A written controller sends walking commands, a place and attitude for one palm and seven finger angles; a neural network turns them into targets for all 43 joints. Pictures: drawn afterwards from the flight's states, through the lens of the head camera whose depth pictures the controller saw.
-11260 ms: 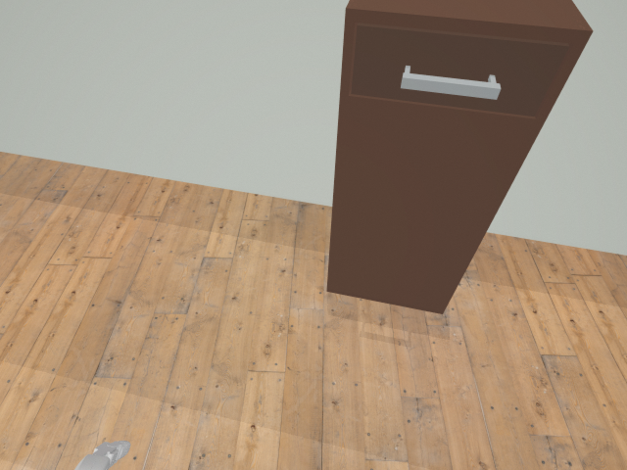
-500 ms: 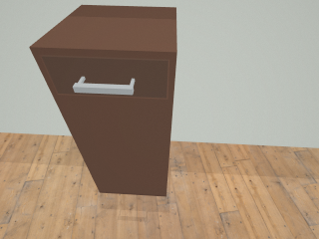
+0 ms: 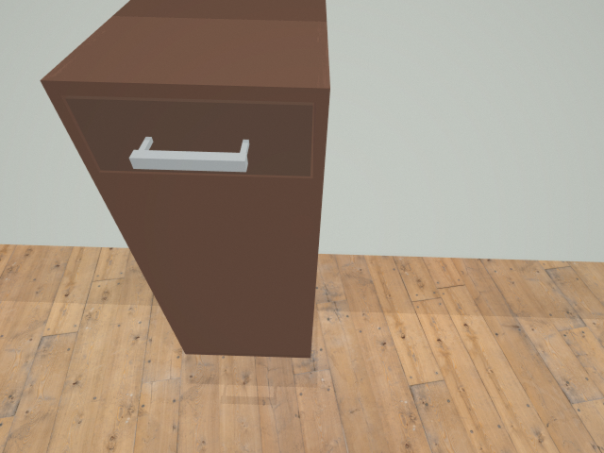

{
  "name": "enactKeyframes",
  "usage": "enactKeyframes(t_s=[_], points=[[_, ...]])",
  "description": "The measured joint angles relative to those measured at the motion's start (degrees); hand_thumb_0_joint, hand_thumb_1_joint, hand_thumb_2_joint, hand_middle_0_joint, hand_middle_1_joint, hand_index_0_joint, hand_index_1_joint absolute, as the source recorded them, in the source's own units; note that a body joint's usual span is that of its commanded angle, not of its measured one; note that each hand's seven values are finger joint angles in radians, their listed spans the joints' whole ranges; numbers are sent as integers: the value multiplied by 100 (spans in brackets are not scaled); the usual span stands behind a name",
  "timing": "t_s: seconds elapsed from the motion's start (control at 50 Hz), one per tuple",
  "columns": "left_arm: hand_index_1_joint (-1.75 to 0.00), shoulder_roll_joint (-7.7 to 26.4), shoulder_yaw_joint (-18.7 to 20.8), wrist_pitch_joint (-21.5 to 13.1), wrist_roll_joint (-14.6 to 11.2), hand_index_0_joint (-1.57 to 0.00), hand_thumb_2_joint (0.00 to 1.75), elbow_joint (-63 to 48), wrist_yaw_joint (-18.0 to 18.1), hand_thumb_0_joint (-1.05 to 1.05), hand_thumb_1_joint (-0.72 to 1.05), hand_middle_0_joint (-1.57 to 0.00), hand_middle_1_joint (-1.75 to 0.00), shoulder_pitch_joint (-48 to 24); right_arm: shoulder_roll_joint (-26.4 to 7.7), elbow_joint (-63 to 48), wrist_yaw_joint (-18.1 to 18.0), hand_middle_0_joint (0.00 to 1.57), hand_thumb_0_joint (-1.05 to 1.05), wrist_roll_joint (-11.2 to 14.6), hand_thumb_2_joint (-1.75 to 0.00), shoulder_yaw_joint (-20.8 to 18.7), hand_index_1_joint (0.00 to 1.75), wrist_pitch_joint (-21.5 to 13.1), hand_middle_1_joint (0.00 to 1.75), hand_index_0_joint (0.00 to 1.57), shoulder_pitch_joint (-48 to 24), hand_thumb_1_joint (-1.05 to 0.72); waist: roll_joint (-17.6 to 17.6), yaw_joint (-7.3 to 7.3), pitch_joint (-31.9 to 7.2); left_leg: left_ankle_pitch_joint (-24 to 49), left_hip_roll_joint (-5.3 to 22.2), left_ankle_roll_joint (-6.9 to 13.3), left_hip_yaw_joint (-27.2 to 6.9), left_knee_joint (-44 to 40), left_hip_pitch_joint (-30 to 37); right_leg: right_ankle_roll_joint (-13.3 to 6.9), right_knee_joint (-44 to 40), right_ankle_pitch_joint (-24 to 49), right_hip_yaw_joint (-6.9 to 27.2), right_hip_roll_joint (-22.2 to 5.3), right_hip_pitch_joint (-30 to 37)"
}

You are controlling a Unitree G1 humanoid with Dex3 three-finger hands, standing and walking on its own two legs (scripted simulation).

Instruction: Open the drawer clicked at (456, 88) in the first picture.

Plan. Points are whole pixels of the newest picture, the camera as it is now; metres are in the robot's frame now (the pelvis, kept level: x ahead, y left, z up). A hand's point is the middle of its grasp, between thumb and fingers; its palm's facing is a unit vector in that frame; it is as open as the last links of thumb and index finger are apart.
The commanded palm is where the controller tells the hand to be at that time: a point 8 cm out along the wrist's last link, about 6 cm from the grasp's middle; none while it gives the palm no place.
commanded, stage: look again from close up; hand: left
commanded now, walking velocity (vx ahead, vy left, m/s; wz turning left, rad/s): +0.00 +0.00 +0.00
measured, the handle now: (193, 152) +0.53 +0.21 +0.12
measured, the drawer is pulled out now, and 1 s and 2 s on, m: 0.00 0.00 0.00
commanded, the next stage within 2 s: raise the hand with hooked fingers in 0.18 s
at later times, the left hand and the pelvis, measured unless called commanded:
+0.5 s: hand (148, 413) +0.18 +0.21 -0.03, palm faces +0.06 -0.69 -0.72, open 7.6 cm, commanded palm +0.11 +0.23 -0.02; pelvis +0.00 +0.00 -0.01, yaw +3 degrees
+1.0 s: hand (121, 333) +0.24 +0.24 +0.06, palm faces +0.20 -0.09 -0.97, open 10.3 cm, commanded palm +0.19 +0.24 +0.10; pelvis +0.04 -0.01 -0.02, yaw +5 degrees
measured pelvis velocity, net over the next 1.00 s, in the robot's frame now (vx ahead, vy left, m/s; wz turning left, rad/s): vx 0.04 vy -0.01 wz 0.09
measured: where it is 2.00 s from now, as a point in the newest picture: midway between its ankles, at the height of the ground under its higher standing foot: outside the picture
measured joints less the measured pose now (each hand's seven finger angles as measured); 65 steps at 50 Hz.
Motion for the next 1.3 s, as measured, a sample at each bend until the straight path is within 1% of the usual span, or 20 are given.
enactKeyframes(t_s=[0.3,0.32,0.34,0.4,0.42,0.46,0.52,0.56,0.6,0.64,0.7,0.76,0.8,0.86,0.94,1.0,1.06,1.14,1.22,1.3], points=[[-30,-241,-3,-26,40,-20,90,283,53,1,91,-20,-30,314,118,87,-32,20,1,11,-90,-29,30,-19,30,20,71,-90,21,59,-26,-30,-7,42,29,98,-138,40,3,34,32,-12,-104],[-30,-187,-169,331,164,-20,90,-573,60,1,91,-20,-30,554,102,-181,-98,20,1,106,-90,78,30,-73,30,20,146,-90,4,96,50,-75,-6,46,56,185,-142,29,122,-7,64,-16,-141],[-31,-89,-300,462,335,-20,90,-1599,152,2,91,-20,-30,837,89,-442,-221,20,1,210,-90,161,30,-334,30,20,262,-90,-25,163,92,-107,-28,55,91,220,-115,-43,292,-112,119,-28,-193],[-32,366,-374,563,558,-21,89,-3743,803,5,94,-21,-31,1221,-70,-847,-524,20,3,459,-90,117,30,-1150,30,21,474,-92,18,184,-94,-207,-126,58,3,408,-198,-123,688,-394,225,-46,-320],[-32,479,-400,620,710,-21,88,-4319,935,6,93,-21,-32,1215,-158,-998,-563,20,3,499,-90,94,30,-1339,30,21,472,-93,68,164,-173,-242,-156,62,-41,485,-241,-109,783,-456,253,-43,-352],[-34,641,-479,618,1269,-20,87,-5228,1175,6,91,-21,-34,1053,-366,-1314,-588,20,3,456,-90,70,30,-1618,30,20,322,-93,192,65,-328,-323,-202,73,-125,674,-384,-81,976,-576,351,6,-462],[-37,713,-592,433,2520,-20,85,-5960,1498,4,85,-21,-37,525,-622,-1958,-458,20,3,216,-90,-37,30,-1691,30,20,-72,-92,335,-101,-507,-426,-280,77,-250,970,-704,-107,1315,-792,537,115,-751],[-40,612,-596,220,3380,-20,84,-6170,1667,3,80,-21,-39,343,-714,-2401,-279,20,2,64,-90,-130,30,-1482,30,20,-394,-92,360,-98,-582,-459,-291,76,-232,1067,-855,-129,1433,-803,706,211,-931],[-42,499,-606,24,4101,-20,82,-6291,1717,2,75,-21,-42,439,-741,-2776,-96,20,2,-21,-90,-186,30,-1073,30,20,-708,-91,298,20,-633,-486,-258,51,-122,1068,-929,-101,1504,-778,846,270,-1089],[-45,470,-659,-116,4681,-21,80,-6356,1693,2,70,-21,-44,677,-718,-3063,43,20,2,-65,-90,-207,30,-606,30,20,-971,-91,146,187,-617,-496,-223,19,-44,1033,-970,-91,1552,-803,925,316,-1201],[-49,606,-690,-223,5308,-22,77,-6405,1652,1,63,-22,-49,1060,-680,-3364,168,20,2,-115,-90,-217,30,-67,30,20,-1235,-91,-129,483,-439,-507,-161,-41,-79,1044,-1052,-154,1581,-833,885,376,-1285],[-54,942,-562,-226,5735,-23,74,-6462,1692,1,54,-24,-53,1330,-658,-3500,191,20,1,-233,-90,-224,30,195,30,20,-1380,-90,-250,783,-314,-590,-77,-104,-221,1210,-1225,-234,1623,-885,734,440,-1364],[-57,1237,-413,-216,5838,-24,72,-6580,1744,1,49,-25,-56,1348,-632,-3475,170,20,1,-316,-90,-216,30,266,30,20,-1455,-90,-213,907,-303,-684,-44,-134,-362,1378,-1335,-263,1677,-963,592,457,-1376],[-62,1512,-151,-310,5737,-26,69,-6797,1778,1,41,-26,-61,1067,-568,-3327,139,20,1,-394,-90,-179,30,240,30,20,-1555,-90,-7,964,-356,-845,-38,-142,-565,1629,-1422,-274,1765,-1106,392,448,-1319],[-68,1481,34,-439,5529,-27,65,-7097,1711,1,32,-27,-67,383,-392,-3169,155,20,1,-437,-90,-44,30,227,30,20,-1617,-90,284,859,-447,-966,-83,-125,-653,1727,-1360,-227,1803,-1228,310,398,-1195],[-72,1377,-7,-259,5444,-27,62,-7285,1453,1,25,-27,-72,87,-227,-3129,209,20,1,-319,-90,108,30,385,30,21,-1551,-90,392,737,-509,-811,-101,-108,-554,1468,-1156,-183,1645,-1192,419,391,-1069],[-76,1440,-58,-25,5349,-27,59,-7409,1085,1,19,-27,-76,99,-142,-3130,222,20,1,-163,-90,271,30,541,30,21,-1363,-90,392,619,-494,-773,-112,-76,-412,1100,-859,-163,1383,-1101,565,395,-878],[-82,1753,-19,202,5263,-27,55,-7461,653,0,10,-27,-82,246,-256,-3117,184,20,1,-66,-90,356,30,665,30,21,-1071,-90,387,518,-343,-689,-112,-53,-347,678,-501,-137,979,-956,630,401,-548],[-88,2007,170,252,5049,-28,51,-7689,453,0,0,-29,-88,217,-519,-2989,87,20,2,-64,-90,206,30,705,30,21,-854,-90,434,543,-243,-593,-127,-19,-419,448,-308,-97,625,-827,559,379,-264],[-94,2015,344,153,4834,-29,47,-8010,383,0,-9,-29,-94,-39,-747,-2822,11,20,2,-43,-90,-17,30,664,30,21,-818,-90,497,580,-222,-509,-191,31,-509,296,-176,-43,374,-732,470,309,-46]])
